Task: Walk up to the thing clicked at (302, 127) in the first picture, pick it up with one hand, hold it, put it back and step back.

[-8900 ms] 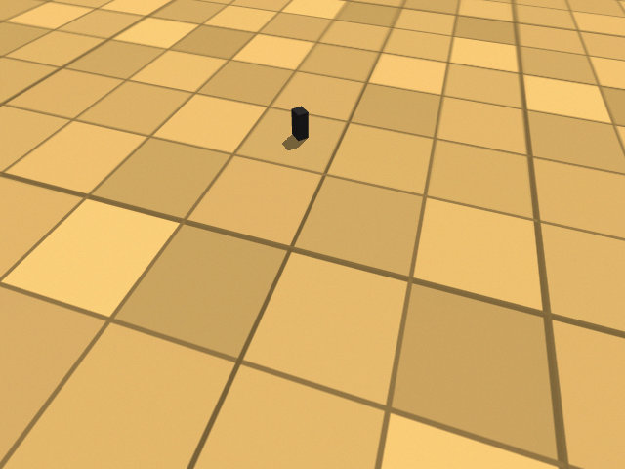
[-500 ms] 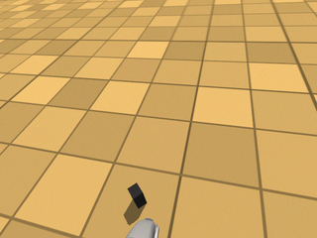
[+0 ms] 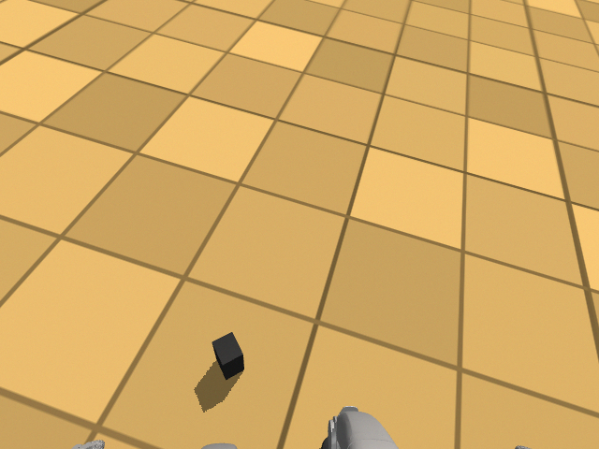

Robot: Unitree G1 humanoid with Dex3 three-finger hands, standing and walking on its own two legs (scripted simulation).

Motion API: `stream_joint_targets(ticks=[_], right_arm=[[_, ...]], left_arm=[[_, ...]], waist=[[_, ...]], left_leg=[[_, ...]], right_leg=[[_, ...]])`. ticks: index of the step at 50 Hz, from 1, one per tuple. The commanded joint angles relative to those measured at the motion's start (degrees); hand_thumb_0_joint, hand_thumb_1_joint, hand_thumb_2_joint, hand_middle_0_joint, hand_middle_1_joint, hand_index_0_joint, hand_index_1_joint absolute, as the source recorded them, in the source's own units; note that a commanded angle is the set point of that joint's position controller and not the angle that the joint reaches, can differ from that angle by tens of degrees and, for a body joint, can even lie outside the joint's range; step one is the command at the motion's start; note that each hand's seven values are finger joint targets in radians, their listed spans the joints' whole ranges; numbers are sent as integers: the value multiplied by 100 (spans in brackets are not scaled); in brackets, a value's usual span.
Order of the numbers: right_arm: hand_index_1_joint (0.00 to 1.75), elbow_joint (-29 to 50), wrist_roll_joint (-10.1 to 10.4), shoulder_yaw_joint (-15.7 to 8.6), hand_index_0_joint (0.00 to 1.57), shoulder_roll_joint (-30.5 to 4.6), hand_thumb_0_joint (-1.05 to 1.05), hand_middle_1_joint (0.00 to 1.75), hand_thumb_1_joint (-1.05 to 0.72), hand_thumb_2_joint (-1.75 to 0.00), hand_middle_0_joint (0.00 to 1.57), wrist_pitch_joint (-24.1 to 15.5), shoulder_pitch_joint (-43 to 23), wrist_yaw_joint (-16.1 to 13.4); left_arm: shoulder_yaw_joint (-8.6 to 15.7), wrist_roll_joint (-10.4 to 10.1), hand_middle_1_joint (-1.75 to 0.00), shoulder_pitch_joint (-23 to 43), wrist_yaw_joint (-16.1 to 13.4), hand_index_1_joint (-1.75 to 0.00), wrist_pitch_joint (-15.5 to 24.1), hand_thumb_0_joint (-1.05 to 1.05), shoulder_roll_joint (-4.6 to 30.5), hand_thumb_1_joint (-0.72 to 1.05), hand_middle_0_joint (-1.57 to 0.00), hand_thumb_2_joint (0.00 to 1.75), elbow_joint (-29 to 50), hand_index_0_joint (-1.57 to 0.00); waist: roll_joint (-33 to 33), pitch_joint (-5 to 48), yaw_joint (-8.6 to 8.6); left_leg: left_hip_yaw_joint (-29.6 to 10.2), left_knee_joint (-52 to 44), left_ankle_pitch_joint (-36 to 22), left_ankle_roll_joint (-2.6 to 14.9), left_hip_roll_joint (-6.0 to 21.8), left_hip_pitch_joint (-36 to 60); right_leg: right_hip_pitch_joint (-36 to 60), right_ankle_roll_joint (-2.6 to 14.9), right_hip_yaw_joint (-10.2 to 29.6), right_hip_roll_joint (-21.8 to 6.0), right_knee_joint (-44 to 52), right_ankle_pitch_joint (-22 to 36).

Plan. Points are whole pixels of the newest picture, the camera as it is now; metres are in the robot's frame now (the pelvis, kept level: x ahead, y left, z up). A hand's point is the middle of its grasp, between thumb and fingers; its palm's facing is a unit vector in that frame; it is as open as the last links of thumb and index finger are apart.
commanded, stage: walk up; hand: left
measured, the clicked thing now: (228, 356) +0.44 +0.16 -0.68
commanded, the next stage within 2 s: none
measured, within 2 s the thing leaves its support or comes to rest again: neither
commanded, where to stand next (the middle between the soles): +0.06 -0.02 m, yaw -3 degrees
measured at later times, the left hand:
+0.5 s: hand out of the picture +0.05 +0.26 -0.15, palm faces -0.01 -0.93 -0.37, open 7.4 cm
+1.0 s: hand out of the picture +0.01 +0.27 -0.13, palm faces -0.06 -0.90 -0.42, open 7.4 cm
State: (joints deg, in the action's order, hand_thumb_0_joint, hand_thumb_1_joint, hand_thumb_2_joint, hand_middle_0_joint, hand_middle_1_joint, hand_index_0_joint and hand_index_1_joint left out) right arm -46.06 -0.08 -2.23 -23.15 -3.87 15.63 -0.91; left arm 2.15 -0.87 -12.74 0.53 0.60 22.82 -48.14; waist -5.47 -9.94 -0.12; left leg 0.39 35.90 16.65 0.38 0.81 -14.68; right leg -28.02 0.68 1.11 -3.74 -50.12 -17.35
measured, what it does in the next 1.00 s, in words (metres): steps on the spot: right foot, then left foot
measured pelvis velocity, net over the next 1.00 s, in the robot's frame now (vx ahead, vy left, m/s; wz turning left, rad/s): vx -0.02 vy -0.01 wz -0.06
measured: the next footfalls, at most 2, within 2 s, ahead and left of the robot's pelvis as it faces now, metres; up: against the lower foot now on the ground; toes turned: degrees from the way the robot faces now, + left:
right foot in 0.10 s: +0.13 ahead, -0.14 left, +0.00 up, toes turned -2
left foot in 0.40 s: -0.01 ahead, +0.09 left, +0.00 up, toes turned +2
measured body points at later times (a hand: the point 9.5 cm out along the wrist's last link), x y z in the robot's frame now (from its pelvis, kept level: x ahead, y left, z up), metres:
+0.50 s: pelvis -0.05 -0.01 -0.01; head -0.04 -0.01 +0.44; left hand +0.05 +0.30 -0.12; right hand -0.01 -0.33 -0.13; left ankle -0.05 +0.09 -0.72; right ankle +0.06 -0.14 -0.70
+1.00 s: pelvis -0.02 -0.01 +0.01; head +0.01 -0.03 +0.46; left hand +0.01 +0.31 -0.10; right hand +0.07 -0.34 -0.11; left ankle +0.09 +0.13 -0.70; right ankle -0.04 -0.15 -0.72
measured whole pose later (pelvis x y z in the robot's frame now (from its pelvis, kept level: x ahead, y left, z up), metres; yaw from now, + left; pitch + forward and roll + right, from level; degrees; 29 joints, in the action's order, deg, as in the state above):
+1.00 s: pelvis -0.02 -0.01 +0.01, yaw -3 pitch -4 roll -1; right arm -51.6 -0.4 -3.7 -24.0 -0.8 10.3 1.7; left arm 2.0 0.9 -19.2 0.3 3.6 23.0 -54.0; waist 2.5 -6.8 2.0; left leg -1.3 42.8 17.5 0.8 3.1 -25.1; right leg -8.0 -0.6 1.0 -0.7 -29.2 -17.6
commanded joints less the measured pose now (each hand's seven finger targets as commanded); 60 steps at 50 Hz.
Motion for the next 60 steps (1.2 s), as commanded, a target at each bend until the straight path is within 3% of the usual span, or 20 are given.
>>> stream_joint_targets(ticks=[1,5,7,8,14,19,21,22,23,27,32,35,36,37,39,49,52,54,56,60], right_arm=[[30,361,34,-380,20,-1367,0,30,-90,-90,20,80,-24,-130],[30,441,127,-336,20,-1318,0,30,-90,-90,20,309,-311,-160],[30,325,186,-215,20,-916,0,30,-90,-90,20,378,109,-225],[30,217,107,-289,20,-1136,0,30,-90,-90,20,442,5,-284],[30,-184,51,-266,20,-1127,0,30,-90,-90,20,401,138,-114],[30,-681,-86,-275,20,-1063,0,30,-90,-90,20,289,596,-17],[30,-693,-250,-341,20,-1297,0,30,-90,-90,20,253,323,-16],[30,-493,-266,-386,20,-1772,0,30,-90,-90,20,227,-216,-9],[30,-415,-206,-440,20,-1997,0,30,-90,-90,20,206,-682,16],[30,-475,-235,-224,20,-1198,0,30,-90,-90,20,-17,-846,-13],[30,-539,-290,-479,20,-1548,0,30,-90,-90,20,157,-220,137],[30,-447,-212,-450,20,-1369,0,30,-90,-90,20,283,-202,216],[30,-333,-166,-335,20,-1040,0,30,-90,-90,20,289,-245,220],[30,-77,-104,-189,20,-616,0,30,-90,-90,20,254,-366,250],[30,0,-162,-371,20,-1182,0,30,-90,-90,20,229,-736,161],[30,-341,31,-336,20,-765,0,30,-90,-90,20,157,-406,204],[30,-600,3,-398,20,-884,0,30,-90,-90,20,107,23,76],[30,-583,-97,-514,20,-1493,0,30,-90,-90,20,43,173,-13],[30,-354,-36,-513,20,-1765,0,30,-90,-90,20,61,-628,-28],[30,-274,-116,-446,20,-1555,0,30,-90,-90,20,100,-1043,-29]], left_arm=[[342,36,-30,-334,-71,-30,-61,0,976,90,-20,90,178,-20],[448,205,-30,-318,-53,-30,-78,0,1329,90,-20,90,120,-20],[539,194,-30,-8,-45,-30,-47,0,1719,90,-20,90,330,-20],[529,188,-30,85,-42,-30,-76,0,1741,90,-20,90,385,-20],[451,315,-30,405,-106,-30,-128,0,1272,90,-20,90,380,-20],[413,217,-30,510,-33,-30,-228,0,1400,90,-20,90,218,-20],[262,167,-30,187,-21,-30,-249,0,967,90,-20,90,141,-20],[274,123,-30,465,-34,-30,-220,0,902,90,-20,90,101,-20],[465,211,-30,800,-62,-30,-188,0,1392,90,-20,90,-5,-20],[359,101,-30,-40,51,-30,-133,0,950,90,-20,90,-494,-20],[343,205,-30,337,51,-30,143,0,1145,90,-20,90,-267,-20],[364,227,-30,-471,-14,-30,322,0,1079,90,-20,90,-592,-20],[457,244,-30,-874,-55,-30,401,0,1324,90,-20,90,-681,-20],[583,270,-30,-1232,-104,-30,454,0,1771,90,-20,90,-741,-20],[608,228,-30,-923,-97,-30,421,0,2058,90,-20,90,-516,-20],[272,129,-30,-276,-133,-30,334,0,1302,90,-20,90,-127,-20],[209,21,-30,-26,-145,-30,135,0,1150,90,-20,90,30,-20],[100,-65,-30,-472,-156,-30,40,0,772,90,-20,90,27,-20],[173,-19,-30,-760,-246,-30,-177,0,1137,90,-20,90,-336,-20],[330,63,-30,-823,-73,-30,-212,0,1296,90,-20,90,-580,-20]], waist=[[2033,1042,-32],[1085,1297,193],[-723,1450,95],[-859,1466,204],[-508,1475,189],[-645,1362,-9],[575,973,54],[1647,492,-13],[1370,-159,-69],[872,233,265],[1876,557,-291],[1454,725,70],[767,978,238],[-552,1042,394],[66,323,429],[-493,781,85],[-110,989,-213],[1231,1374,-202],[1390,1228,38],[1546,898,203]], left_leg=[[-499,-406,-4205,1106,1154,-209],[-519,633,-1885,613,848,-571],[239,2375,1412,153,-361,-1376],[-83,2953,2352,183,-276,-993],[-99,2110,1345,133,-160,-1066],[212,-425,856,178,-190,422],[-1331,-1485,1907,494,438,756],[-3353,-2574,3962,1021,1864,-361],[-3681,-2971,4541,1465,2321,-1785],[-1362,-2134,1067,610,1058,-342],[-1276,-1809,1681,1130,1272,752],[-662,-646,758,964,964,361],[-290,341,363,697,619,-418],[159,1726,1124,282,-87,-2060],[-555,2001,1481,194,308,-2401],[119,226,-666,-73,89,-54],[326,-652,-1949,10,-187,1107],[-1307,-1075,-2572,421,1296,1461],[-2908,-1884,-405,1353,2325,177],[-1549,-1938,1326,818,1393,-427]], right_leg=[[973,29,-304,201,544,286],[1671,280,6,82,1697,1550],[1956,1316,2157,-1581,2469,3310],[1373,1651,2570,-1872,2616,2811],[1434,1057,1527,-817,2581,-392],[575,771,1474,-947,2755,-1899],[-537,239,944,-390,1801,-2041],[-768,-48,99,443,654,-1449],[-132,-41,525,270,-266,-1238],[68,19,618,538,-95,-210],[205,-96,-168,393,1304,-1142],[1660,122,-284,533,3031,-325],[2799,233,466,192,3265,-13],[3677,684,2754,-1089,3427,-123],[2612,1699,3732,-2094,3601,-706],[1330,899,276,-567,2250,3457],[707,509,156,-146,1169,2314],[233,189,247,390,173,66],[734,140,481,266,-666,-1698],[705,177,425,223,-519,-1207]])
